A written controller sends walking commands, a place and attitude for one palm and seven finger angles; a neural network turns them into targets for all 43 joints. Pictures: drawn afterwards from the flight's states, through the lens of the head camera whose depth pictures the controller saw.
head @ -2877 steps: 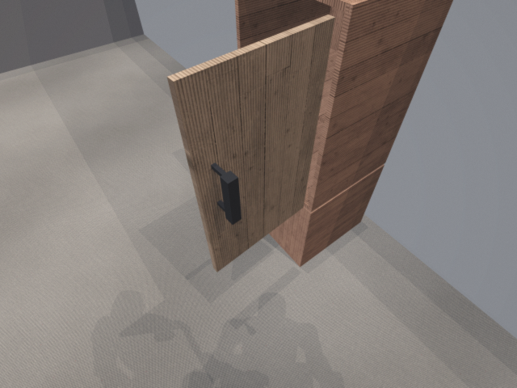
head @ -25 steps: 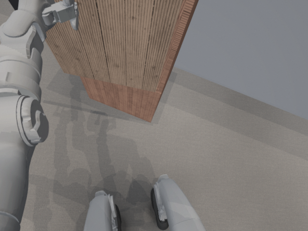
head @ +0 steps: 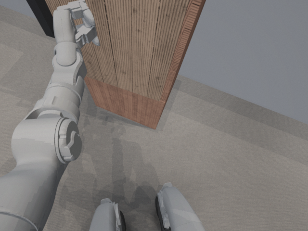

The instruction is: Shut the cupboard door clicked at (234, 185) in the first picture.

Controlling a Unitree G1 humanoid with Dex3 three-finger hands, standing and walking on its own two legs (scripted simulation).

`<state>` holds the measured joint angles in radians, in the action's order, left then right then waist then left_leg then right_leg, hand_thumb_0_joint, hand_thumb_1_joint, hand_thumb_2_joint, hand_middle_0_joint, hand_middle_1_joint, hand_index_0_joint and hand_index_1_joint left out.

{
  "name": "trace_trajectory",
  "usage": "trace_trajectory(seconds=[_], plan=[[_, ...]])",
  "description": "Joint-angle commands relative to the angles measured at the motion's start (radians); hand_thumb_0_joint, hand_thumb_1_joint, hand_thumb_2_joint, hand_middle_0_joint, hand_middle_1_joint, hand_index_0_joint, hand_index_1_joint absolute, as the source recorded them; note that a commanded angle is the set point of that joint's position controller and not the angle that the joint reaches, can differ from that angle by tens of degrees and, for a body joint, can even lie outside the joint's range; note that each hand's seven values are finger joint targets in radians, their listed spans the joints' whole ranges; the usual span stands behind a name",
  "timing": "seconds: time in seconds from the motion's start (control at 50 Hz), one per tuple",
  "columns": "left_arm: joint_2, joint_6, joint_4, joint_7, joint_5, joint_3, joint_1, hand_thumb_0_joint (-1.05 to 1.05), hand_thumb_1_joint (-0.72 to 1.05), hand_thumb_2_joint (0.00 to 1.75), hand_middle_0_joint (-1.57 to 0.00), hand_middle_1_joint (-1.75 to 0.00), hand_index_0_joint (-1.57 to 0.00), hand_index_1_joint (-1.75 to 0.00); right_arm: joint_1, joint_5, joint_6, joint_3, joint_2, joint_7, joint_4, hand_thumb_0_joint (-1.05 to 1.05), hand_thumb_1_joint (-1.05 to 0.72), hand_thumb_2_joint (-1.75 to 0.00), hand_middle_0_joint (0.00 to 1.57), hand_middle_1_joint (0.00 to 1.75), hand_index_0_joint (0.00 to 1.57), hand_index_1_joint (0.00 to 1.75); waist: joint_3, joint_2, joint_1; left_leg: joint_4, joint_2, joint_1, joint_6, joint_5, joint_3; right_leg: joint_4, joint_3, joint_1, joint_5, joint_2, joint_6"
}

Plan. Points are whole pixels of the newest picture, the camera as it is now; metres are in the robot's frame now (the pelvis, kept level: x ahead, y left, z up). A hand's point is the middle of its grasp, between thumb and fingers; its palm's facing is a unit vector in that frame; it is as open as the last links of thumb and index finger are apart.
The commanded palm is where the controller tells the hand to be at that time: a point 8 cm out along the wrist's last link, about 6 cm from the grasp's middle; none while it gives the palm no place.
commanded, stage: pull the fist back off the door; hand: left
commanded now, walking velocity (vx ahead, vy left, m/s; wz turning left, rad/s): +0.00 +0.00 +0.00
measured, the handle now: (46, 5) +0.66 +0.15 +0.09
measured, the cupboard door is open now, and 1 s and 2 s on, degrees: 3 3 3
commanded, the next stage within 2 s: draw the hand back to the body in 0.52 s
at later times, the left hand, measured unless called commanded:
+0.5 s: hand (92, 59) +0.50 +0.06 +0.09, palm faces +0.01 -1.00 -0.03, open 3.1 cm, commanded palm +0.48 +0.11 +0.09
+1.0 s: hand (49, 83) +0.41 +0.12 +0.15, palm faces +0.03 -1.00 -0.02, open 3.1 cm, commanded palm +0.37 +0.17 +0.15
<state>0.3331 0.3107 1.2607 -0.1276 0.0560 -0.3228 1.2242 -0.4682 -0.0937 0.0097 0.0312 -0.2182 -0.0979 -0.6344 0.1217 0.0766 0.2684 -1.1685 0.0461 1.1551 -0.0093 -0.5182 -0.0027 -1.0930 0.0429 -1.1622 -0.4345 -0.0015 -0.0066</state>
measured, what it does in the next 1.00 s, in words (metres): rises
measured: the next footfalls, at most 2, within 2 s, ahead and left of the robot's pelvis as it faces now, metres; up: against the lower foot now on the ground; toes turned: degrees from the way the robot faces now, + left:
none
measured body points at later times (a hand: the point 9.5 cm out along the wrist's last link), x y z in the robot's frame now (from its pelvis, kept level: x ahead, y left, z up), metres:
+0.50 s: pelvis +0.01 -0.01 +0.02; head +0.13 -0.01 +0.46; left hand +0.49 +0.11 +0.09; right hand +0.05 -0.28 -0.10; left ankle +0.00 +0.11 -0.64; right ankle +0.03 -0.13 -0.64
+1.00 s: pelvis +0.01 -0.01 +0.06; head +0.07 -0.02 +0.50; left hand +0.40 +0.17 +0.15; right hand +0.07 -0.26 -0.07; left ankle +0.00 +0.11 -0.64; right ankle +0.03 -0.13 -0.64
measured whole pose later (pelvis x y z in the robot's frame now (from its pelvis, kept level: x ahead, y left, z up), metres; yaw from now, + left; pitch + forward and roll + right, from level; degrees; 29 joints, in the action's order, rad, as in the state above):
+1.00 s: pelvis +0.01 -0.01 +0.06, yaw +1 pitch +12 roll +0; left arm 0.17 0.37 0.62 0.02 -0.14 -0.14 0.42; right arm -0.38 0.03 0.04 -0.01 -0.25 0.00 -0.60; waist 0.10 0.05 0.07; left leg -0.85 0.03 0.63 0.00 -0.42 0.03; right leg -0.83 0.02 -0.66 -0.37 0.00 0.00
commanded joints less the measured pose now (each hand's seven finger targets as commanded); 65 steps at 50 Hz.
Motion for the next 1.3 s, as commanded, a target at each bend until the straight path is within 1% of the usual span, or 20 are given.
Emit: trace_trajectory(seconds=[0.0,0.12,0.2,0.3,0.42,0.54,0.58,0.62,0.66,0.72,0.82,0.86,0.94,1.02,1.04,1.08,1.12,1.14,1.18,1.28], plan=[[0.178,0.139,-0.218,-0.019,-0.001,-0.019,0.418,0.00,0.90,0.90,-1.30,-1.50,-1.30,-1.50,-0.222,-0.001,-0.008,-0.077,-0.195,0.013,0.034,0.00,-0.90,-0.90,0.20,0.30,0.20,0.30,0.555,0.027,0.000,0.139,-0.038,-0.395,-0.009,0.418,-0.036,0.130,0.002,0.393,0.381,-0.036,0.018],[0.062,0.167,-0.201,0.007,-0.017,0.047,0.214,0.00,0.90,0.90,-1.30,-1.50,-1.30,-1.50,-0.189,0.018,0.008,-0.095,-0.190,0.010,0.053,0.00,-0.90,-0.90,0.20,0.30,0.20,0.30,0.483,-0.045,-0.030,0.174,-0.048,-0.375,-0.011,0.406,-0.001,0.156,-0.012,0.468,0.431,-0.032,0.021],[0.021,0.200,-0.311,0.024,-0.060,0.056,0.171,0.00,0.90,0.90,-1.30,-1.50,-1.30,-1.50,-0.158,0.028,0.013,-0.108,-0.183,0.019,0.064,0.00,-0.90,-0.90,0.20,0.30,0.20,0.30,0.523,-0.058,-0.058,0.178,-0.053,-0.424,-0.009,0.435,0.009,0.159,-0.018,0.512,0.474,-0.028,0.019],[-0.064,0.254,-0.427,0.021,-0.061,0.146,0.179,0.00,0.90,0.90,-1.30,-1.50,-1.30,-1.50,-0.113,0.034,0.011,-0.119,-0.173,0.029,0.052,0.00,-0.90,-0.90,0.20,0.30,0.20,0.30,0.539,-0.006,-0.058,0.180,-0.049,-0.520,-0.004,0.438,0.002,0.158,-0.013,0.468,0.448,-0.022,0.018],[-0.053,0.243,-0.416,0.008,-0.063,0.145,0.123,0.00,0.90,0.90,-1.30,-1.50,-1.30,-1.50,-0.064,0.042,0.016,-0.112,-0.171,0.046,0.051,0.00,-0.90,-0.90,0.20,0.30,0.20,0.30,0.494,-0.046,-0.074,0.205,-0.057,-0.483,-0.006,0.373,0.007,0.173,-0.020,0.510,0.413,-0.017,0.018],[-0.023,0.246,-0.350,0.006,-0.065,0.128,0.179,0.00,0.90,0.90,-1.30,-1.50,-1.30,-1.50,-0.034,0.043,0.010,-0.100,-0.172,0.063,0.048,0.00,-0.90,-0.90,0.20,0.30,0.20,0.30,0.447,-0.091,-0.049,0.203,-0.061,-0.423,-0.014,0.308,0.004,0.177,-0.030,0.498,0.367,-0.013,0.014],[-0.040,0.248,-0.329,0.013,-0.067,0.133,0.146,0.00,0.90,0.90,-1.30,-1.50,-1.30,-1.50,-0.024,0.042,0.005,-0.100,-0.168,0.061,0.050,0.00,-0.90,-0.90,0.20,0.30,0.20,0.30,0.472,-0.053,-0.065,0.203,-0.062,-0.444,-0.008,0.322,0.006,0.170,-0.027,0.492,0.370,-0.012,0.017],[-0.027,0.245,-0.313,0.025,-0.075,0.118,0.112,0.00,0.90,0.90,-1.30,-1.50,-1.30,-1.50,-0.024,0.042,0.004,-0.100,-0.171,0.059,0.055,0.00,-0.90,-0.90,0.20,0.30,0.20,0.30,0.475,-0.076,-0.075,0.202,-0.062,-0.422,-0.007,0.324,0.010,0.168,-0.029,0.516,0.380,-0.012,0.018],[0.040,0.245,-0.377,0.042,-0.089,0.048,-0.003,0.00,0.90,0.90,-1.30,-1.50,-1.30,-1.50,-0.026,0.049,0.008,-0.100,-0.176,0.058,0.086,0.00,-0.90,-0.90,0.20,0.30,0.20,0.30,0.557,-0.072,-0.136,0.224,-0.063,-0.458,-0.004,0.380,0.019,0.165,-0.033,0.602,0.439,-0.012,0.023],[0.037,0.208,-0.519,0.080,-0.113,0.058,-0.168,0.00,0.90,0.90,-1.30,-1.50,-1.30,-1.50,-0.006,0.070,0.021,-0.099,-0.165,0.061,0.139,0.00,-0.90,-0.90,0.20,0.30,0.20,0.30,0.550,-0.103,-0.179,0.275,-0.065,-0.473,-0.008,0.392,0.041,0.210,-0.039,0.720,0.493,-0.018,0.022],[0.004,0.150,-0.760,0.121,-0.175,0.110,-0.274,0.00,0.90,0.90,-1.30,-1.50,-1.30,-1.50,0.042,0.106,0.018,-0.098,-0.160,0.090,0.173,0.00,-0.90,-0.90,0.20,0.30,0.20,0.30,0.433,-0.155,-0.174,0.367,-0.059,-0.542,-0.018,0.317,0.050,0.319,-0.038,0.780,0.423,-0.025,0.013],[-0.018,0.155,-0.884,0.134,-0.189,0.148,-0.287,0.00,0.90,0.90,-1.30,-1.50,-1.30,-1.50,0.065,0.114,-0.001,-0.094,-0.153,0.102,0.172,0.00,-0.90,-0.90,0.20,0.30,0.20,0.30,0.429,-0.077,-0.182,0.399,-0.054,-0.629,-0.014,0.335,0.041,0.331,-0.026,0.770,0.411,-0.028,0.019],[-0.064,0.113,-0.898,0.166,-0.205,0.205,-0.435,0.00,0.90,0.90,-1.30,-1.50,-1.30,-1.50,0.103,0.124,-0.033,-0.085,-0.153,0.116,0.162,0.00,-0.90,-0.90,0.20,0.30,0.20,0.30,0.272,-0.087,-0.180,0.457,-0.050,-0.666,-0.014,0.276,0.033,0.392,-0.007,0.736,0.318,-0.026,0.020],[-0.022,0.046,-0.937,0.201,-0.224,0.167,-0.606,0.00,0.90,0.90,-1.30,-1.50,-1.30,-1.50,0.169,0.134,-0.045,-0.074,-0.152,0.122,0.186,0.00,-0.90,-0.90,0.20,0.30,0.20,0.30,0.209,-0.079,-0.231,0.513,-0.053,-0.684,-0.012,0.251,0.033,0.428,-0.005,0.780,0.277,-0.017,0.026],[-0.013,0.038,-0.987,0.209,-0.231,0.166,-0.630,0.00,0.90,0.90,-1.27,-1.47,-1.27,-1.47,0.185,0.137,-0.049,-0.071,-0.152,0.125,0.198,0.00,-0.90,-0.90,0.20,0.30,0.20,0.30,0.212,-0.049,-0.237,0.520,-0.056,-0.706,-0.013,0.264,0.034,0.433,-0.006,0.797,0.283,-0.013,0.028],[0.001,0.018,-1.057,0.225,-0.251,0.149,-0.686,0.00,0.90,0.90,-1.22,-1.41,-1.22,-1.41,0.219,0.141,-0.058,-0.066,-0.147,0.130,0.215,0.00,-0.90,-0.90,0.20,0.30,0.20,0.30,0.216,-0.102,-0.252,0.540,-0.053,-0.723,-0.013,0.281,0.030,0.443,-0.005,0.837,0.301,-0.010,0.025],[-0.003,0.002,-1.151,0.242,-0.266,0.150,-0.736,0.00,0.90,0.90,-1.16,-1.35,-1.16,-1.35,0.250,0.145,-0.070,-0.061,-0.140,0.133,0.233,0.00,-0.90,-0.90,0.20,0.30,0.20,0.30,0.210,-0.069,-0.264,0.554,-0.053,-0.762,-0.012,0.322,0.029,0.446,0.000,0.862,0.343,-0.011,0.029],[0.050,-0.041,-1.193,0.180,-0.172,0.203,-0.814,0.00,0.90,0.90,-1.13,-1.32,-1.13,-1.32,0.273,0.144,-0.041,-0.070,-0.120,0.154,0.236,0.00,-0.90,-0.90,0.20,0.30,0.20,0.30,0.215,-0.101,-0.267,0.595,-0.057,-0.809,-0.017,0.345,0.033,0.499,-0.040,0.917,0.334,0.013,0.029],[0.023,-0.096,-1.277,0.123,-0.154,0.217,-0.859,0.00,0.90,0.90,-1.08,-1.26,-1.08,-1.26,0.312,0.139,-0.027,-0.058,-0.111,0.174,0.244,0.00,-0.90,-0.90,0.20,0.30,0.20,0.30,0.124,-0.088,-0.260,0.637,-0.051,-0.837,-0.018,0.332,0.033,0.548,-0.033,0.921,0.309,0.016,0.023],[0.034,-0.171,-1.407,0.069,-0.128,0.206,-0.958,0.00,0.90,0.90,-0.94,-1.11,-0.94,-1.11,0.350,0.129,-0.030,-0.035,-0.100,0.201,0.233,0.00,-0.90,-0.90,0.20,0.30,0.20,0.30,0.063,-0.062,-0.267,0.713,-0.044,-0.952,-0.019,0.399,0.024,0.616,-0.013,0.983,0.354,0.012,0.026]])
